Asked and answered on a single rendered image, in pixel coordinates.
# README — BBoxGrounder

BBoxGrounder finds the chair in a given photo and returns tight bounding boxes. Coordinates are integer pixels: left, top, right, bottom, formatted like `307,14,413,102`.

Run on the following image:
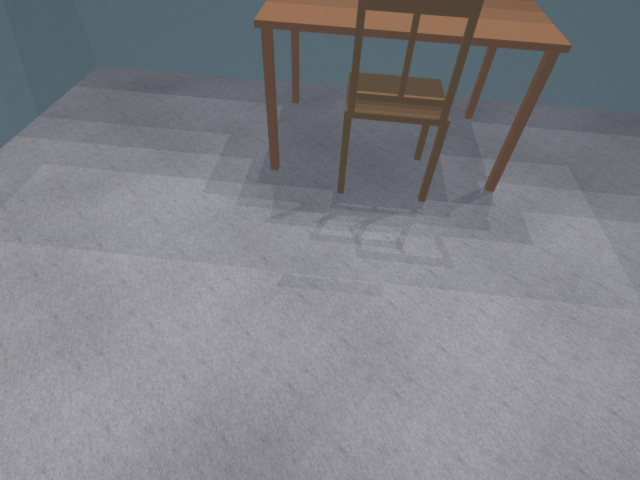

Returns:
337,0,484,202

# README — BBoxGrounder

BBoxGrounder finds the table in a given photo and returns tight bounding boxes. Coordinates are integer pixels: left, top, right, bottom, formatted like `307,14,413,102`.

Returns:
254,0,572,192

